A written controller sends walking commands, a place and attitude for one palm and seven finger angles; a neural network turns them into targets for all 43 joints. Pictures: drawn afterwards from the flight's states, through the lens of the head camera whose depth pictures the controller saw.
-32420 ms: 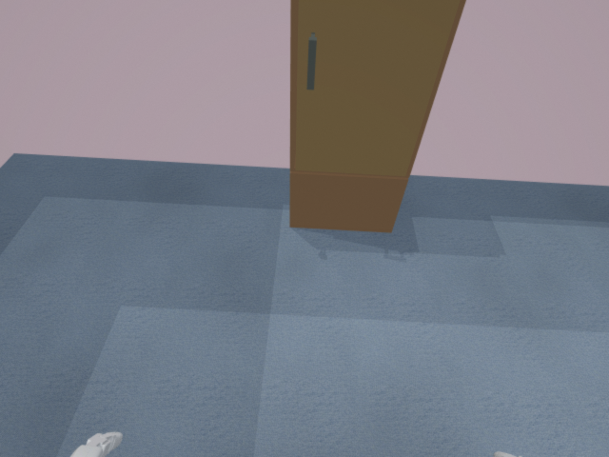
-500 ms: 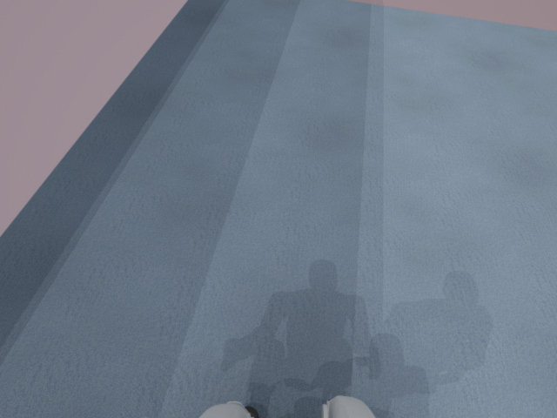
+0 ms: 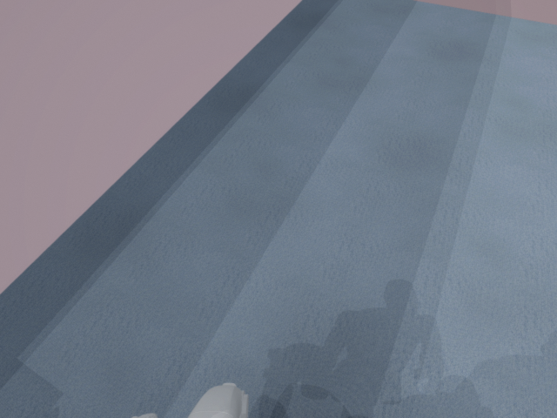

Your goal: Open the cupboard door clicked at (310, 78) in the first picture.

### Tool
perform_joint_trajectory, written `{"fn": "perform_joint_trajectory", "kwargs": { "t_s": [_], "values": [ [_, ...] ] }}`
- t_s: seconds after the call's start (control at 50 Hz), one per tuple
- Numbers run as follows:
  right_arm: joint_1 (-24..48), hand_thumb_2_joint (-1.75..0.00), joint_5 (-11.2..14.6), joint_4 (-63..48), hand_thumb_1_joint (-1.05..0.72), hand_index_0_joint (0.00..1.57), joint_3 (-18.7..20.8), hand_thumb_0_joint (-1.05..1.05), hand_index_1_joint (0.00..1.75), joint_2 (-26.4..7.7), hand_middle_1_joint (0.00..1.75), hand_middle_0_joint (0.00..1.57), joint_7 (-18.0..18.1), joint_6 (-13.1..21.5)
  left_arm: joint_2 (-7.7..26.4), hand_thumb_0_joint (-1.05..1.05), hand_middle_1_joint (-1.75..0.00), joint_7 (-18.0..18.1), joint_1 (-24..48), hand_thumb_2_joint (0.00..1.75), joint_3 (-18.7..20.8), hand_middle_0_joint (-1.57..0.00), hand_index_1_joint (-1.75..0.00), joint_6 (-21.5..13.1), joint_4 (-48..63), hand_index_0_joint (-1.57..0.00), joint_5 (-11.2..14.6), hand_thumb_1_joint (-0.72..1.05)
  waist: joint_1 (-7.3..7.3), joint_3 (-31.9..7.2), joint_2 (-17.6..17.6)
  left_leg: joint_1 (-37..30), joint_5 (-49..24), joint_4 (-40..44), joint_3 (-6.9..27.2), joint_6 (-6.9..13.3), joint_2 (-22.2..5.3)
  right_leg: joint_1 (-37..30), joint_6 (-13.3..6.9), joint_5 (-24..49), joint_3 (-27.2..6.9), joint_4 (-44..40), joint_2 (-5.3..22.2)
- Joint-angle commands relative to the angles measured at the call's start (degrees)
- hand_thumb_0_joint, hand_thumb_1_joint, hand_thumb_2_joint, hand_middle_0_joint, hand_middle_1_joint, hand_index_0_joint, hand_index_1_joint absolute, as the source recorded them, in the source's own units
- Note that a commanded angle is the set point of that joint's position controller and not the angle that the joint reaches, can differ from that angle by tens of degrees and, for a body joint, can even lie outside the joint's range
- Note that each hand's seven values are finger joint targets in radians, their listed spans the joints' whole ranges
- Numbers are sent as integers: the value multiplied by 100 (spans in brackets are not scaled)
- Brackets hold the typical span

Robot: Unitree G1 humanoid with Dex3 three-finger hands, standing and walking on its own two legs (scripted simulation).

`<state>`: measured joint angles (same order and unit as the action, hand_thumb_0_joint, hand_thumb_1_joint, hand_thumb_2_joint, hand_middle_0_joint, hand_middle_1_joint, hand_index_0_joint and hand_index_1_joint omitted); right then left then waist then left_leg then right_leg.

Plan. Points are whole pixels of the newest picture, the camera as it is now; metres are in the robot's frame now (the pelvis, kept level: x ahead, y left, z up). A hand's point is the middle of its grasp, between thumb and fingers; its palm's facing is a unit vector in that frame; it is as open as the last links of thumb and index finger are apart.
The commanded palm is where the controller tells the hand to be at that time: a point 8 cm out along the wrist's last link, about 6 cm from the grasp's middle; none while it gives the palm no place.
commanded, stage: turn to face it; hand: left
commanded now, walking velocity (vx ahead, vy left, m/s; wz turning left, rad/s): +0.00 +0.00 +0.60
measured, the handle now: out of the picture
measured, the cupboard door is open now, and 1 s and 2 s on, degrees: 43 43 43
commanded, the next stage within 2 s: none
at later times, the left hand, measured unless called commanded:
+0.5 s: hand out of the picture +0.05 +0.24 -0.17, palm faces +0.33 -0.91 -0.26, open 7.4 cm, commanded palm none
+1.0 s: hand out of the picture -0.01 +0.18 -0.19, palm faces +0.62 -0.76 -0.22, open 7.3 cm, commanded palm none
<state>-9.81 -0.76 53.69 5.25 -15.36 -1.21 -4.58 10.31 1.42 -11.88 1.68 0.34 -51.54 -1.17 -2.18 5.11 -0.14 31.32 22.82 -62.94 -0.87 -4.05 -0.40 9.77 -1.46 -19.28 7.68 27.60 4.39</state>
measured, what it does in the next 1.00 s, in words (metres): steps on the spot, turning left: left foot, then right foot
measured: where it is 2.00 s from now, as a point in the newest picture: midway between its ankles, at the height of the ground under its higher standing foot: outside the picture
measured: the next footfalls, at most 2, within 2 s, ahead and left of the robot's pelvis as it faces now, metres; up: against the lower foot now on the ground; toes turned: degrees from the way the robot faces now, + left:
left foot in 0.22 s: +0.03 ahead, +0.13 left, +0.00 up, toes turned +16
right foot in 0.62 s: +0.14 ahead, -0.12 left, +0.00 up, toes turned +20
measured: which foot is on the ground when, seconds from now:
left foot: up 0.00-0.20, down 0.22-0.62, up 0.64-0.98, down 1.00-1.00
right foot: down 0.00-0.24, up 0.26-0.60, down 0.62-1.00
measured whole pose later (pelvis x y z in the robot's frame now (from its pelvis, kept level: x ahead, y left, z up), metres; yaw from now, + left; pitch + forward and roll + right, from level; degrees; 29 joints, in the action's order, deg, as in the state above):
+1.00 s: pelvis +0.06 -0.01 -0.02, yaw +39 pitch +1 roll +0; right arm -7.1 -0.5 52.4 3.5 -13.6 -1.8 -3.6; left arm 12.5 0.7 -13.2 2.9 0.8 -50.7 -1.5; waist 0.0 6.7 -2.7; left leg 18.9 19.1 -36.7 -6.1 -2.2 -1.1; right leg 13.0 1.9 -22.7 16.5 36.7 9.9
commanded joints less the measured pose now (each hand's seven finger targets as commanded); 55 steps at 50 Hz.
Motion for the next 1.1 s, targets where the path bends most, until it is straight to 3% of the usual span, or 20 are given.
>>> {"fn": "perform_joint_trajectory", "kwargs": {
  "t_s": [0.0, 0.1, 0.16, 0.18, 0.2, 0.22, 0.24, 0.34, 0.5, 0.56, 0.6, 0.62, 0.72, 0.86, 0.94, 0.96, 0.98, 1.0, 1.02, 1.08],
  "values": [
    [593, -90, -2, -536, -90, 20, -49, 0, 30, -160, 30, 20, -49, 101, 1171, 0, -30, 79, -638, 90, 298, -20, -30, -152, 261, -20, 3, 90, 394, -593, -1002, 340, 22, 649, -267, -42, -65, -1233, -343, 4857, -431, -278, 1363],
    [874, -90, 14, -661, -90, 20, -115, 0, 30, -152, 30, 20, -62, 170, 1342, 0, -30, 59, -692, 90, 373, -20, -30, -118, 226, -20, -48, 90, 482, -622, -1168, -383, 181, 1925, -579, 131, -9, -1121, -451, 4893, -234, 46, 1599],
    [293, -90, -11, -573, -90, 20, -71, 0, 30, -344, 30, 20, -26, 247, 1427, 0, -30, 12, -549, 90, 404, -20, -30, -138, 210, -20, -12, 90, 143, -1017, -948, -1645, -630, 3178, -745, 307, 226, -744, -169, 5011, 130, 1014, 1491],
    [-279, -90, -42, -425, -90, 20, 10, 0, 30, -599, 30, 20, -13, 293, 1438, 0, -30, -5, -380, 90, 401, -20, -30, -141, 287, -20, 42, 90, -228, -1395, -563, -2791, -1922, 3685, -486, 471, -77, -63, 62, 4192, 350, 1968, 1407],
    [-742, -90, -88, -342, -90, 20, 192, 0, 30, -1292, 30, 20, 25, 351, 1046, 0, -30, -63, -231, 90, 328, -20, -30, -123, 513, -20, 93, 90, -468, -1695, 1107, -4103, -4217, 3721, 1601, 1250, -1688, 1822, 491, 120, 414, 3396, 530],
    [-1093, -90, 3, -278, -90, 20, 240, 0, 30, -1635, 30, 20, 78, 313, 891, 0, -30, -29, 117, 90, 240, -20, -30, -53, 747, -20, 82, 90, -553, -1807, 1561, -4147, -6455, 3703, 2613, 1973, -2527, 2567, 570, -1929, -278, 4241, 160],
    [-934, -90, 6, -278, -90, 20, 189, 0, 30, -1526, 30, 20, 92, 277, 1053, 0, -30, 25, 171, 90, 276, -20, -30, 35, 809, -20, 43, 90, -408, -1622, 770, -3724, -5376, 3730, 1989, 2043, -2568, 2544, 507, -1843, -715, 4356, 342],
    [228, -90, -45, -584, -90, 20, 26, 0, 30, -964, 30, 20, 205, 362, 912, 0, -30, -65, -10, 90, 326, -20, -30, 173, 400, -20, 4, 90, 188, -578, 781, -2042, -3341, 4242, 1212, 1315, -1292, 2143, 643, -444, -766, 3911, 196],
    [172, -90, -82, -610, -90, 20, 143, 0, 30, -1014, 30, 20, 137, 316, 791, 0, -30, -87, 227, 90, 282, -20, -30, 96, 632, -20, 33, 90, 165, -700, 1048, -1703, -2638, 4040, 1611, 1263, -1042, 1189, 635, -415, -492, 1713, -262],
    [387, -90, -18, -693, -90, 20, 176, 0, 30, -946, 30, 20, 136, 294, 931, 0, -30, -64, -359, 90, 337, -20, -30, -26, 522, -20, 46, 90, 489, -863, 810, -1039, -2356, 3352, 1616, 927, -721, -196, 581, 682, -466, 32, -312],
    [217, -90, 49, -858, -90, 20, 76, 0, 30, -222, 30, 20, 98, 326, 1834, 0, -30, 36, -693, 90, 512, -20, -30, -139, 477, -20, -81, 90, 656, -1177, -2014, 547, 1271, 960, 213, 142, 564, -1430, -277, 1922, -2906, -1028, 2257],
    [278, -90, 12, -846, -90, 20, 113, 0, 30, -529, 30, 20, 96, 284, 1766, 0, -30, 60, -663, 90, 447, -20, -30, -121, 505, -20, -23, 90, 635, -1122, -1549, 370, 1495, -257, 492, 210, 219, -710, -721, 2344, -2848, -946, 2587],
    [115, -90, -5, -497, -90, 20, 48, 0, 30, -269, 30, 20, -33, 118, 1006, 0, -30, 65, 172, 90, 249, -20, -30, -112, 694, -20, 9, 90, 128, -588, -1238, 254, 79, -773, 133, -4, -133, -214, -360, 3131, -662, -665, 1365],
    [588, -90, 28, -574, -90, 20, -86, 0, 30, -36, 30, 20, -77, 183, 1289, 0, -30, 64, -431, 90, 386, -20, -30, -104, 419, -20, -60, 90, 477, -725, -1101, -362, 321, 1612, -487, 30, -85, -931, -439, 3938, -156, -193, 1640],
    [128, -90, 11, -520, -90, 20, -48, 0, 30, -221, 30, 20, -52, 248, 1423, 0, -30, 8, -269, 90, 465, -20, -30, -70, 403, -20, -16, 90, 191, -862, -1036, -1519, -594, 3045, -673, 212, 43, -373, -158, 3459, 194, 534, 1658],
    [-269, -90, -11, -432, -90, 20, 13, 0, 30, -448, 30, 20, -57, 288, 1334, 0, -30, -20, -185, 90, 444, -20, -30, -55, 422, -20, 20, 90, -40, -1097, -423, -2392, -1465, 3692, -408, 309, -89, 153, 82, 2908, 364, 1341, 1517],
    [-706, -90, -67, -375, -90, 20, 186, 0, 30, -1119, 30, 20, -16, 339, 1003, 0, -30, -62, -117, 90, 385, -20, -30, -15, 620, -20, 73, 90, -302, -1369, 1244, -3416, -3294, 3927, 1570, 995, -1503, 1708, 527, -7, 554, 2665, 712],
    [-1116, -90, -41, -277, -90, 20, 278, 0, 30, -1537, 30, 20, 63, 316, 746, 0, -30, -40, 332, 90, 265, -20, -30, 36, 890, -20, 59, 90, -508, -1427, 1849, -3515, -5184, 4064, 2723, 1774, -2476, 2583, 655, -2156, -53, 3708, 244],
    [-1127, -90, -49, -224, -90, 20, 236, 0, 30, -1472, 30, 20, 99, 293, 925, 0, -30, -9, 515, 90, 278, -20, -30, 92, 949, -20, 22, 90, -450, -1356, 1084, -3250, -4474, 4013, 2343, 1950, -2524, 2573, 540, -1936, -597, 4070, 353],
    [-255, -90, -52, -464, -90, 20, 98, 0, 30, -1003, 30, 20, 218, 355, 882, 0, -30, -51, 468, 90, 334, -20, -30, 131, 585, -20, -6, 90, -74, -874, 1062, -2466, -3426, 4232, 1611, 1369, -1581, 2585, 625, -654, -823, 4289, 327]
  ]
}}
